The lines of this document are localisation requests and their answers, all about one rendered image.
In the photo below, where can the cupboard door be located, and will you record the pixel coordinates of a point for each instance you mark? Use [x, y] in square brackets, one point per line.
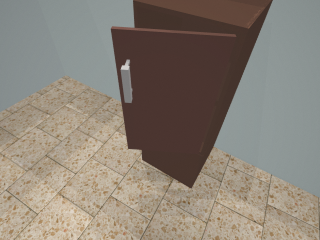
[175, 79]

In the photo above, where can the handle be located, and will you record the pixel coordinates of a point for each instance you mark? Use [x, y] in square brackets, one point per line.
[126, 82]

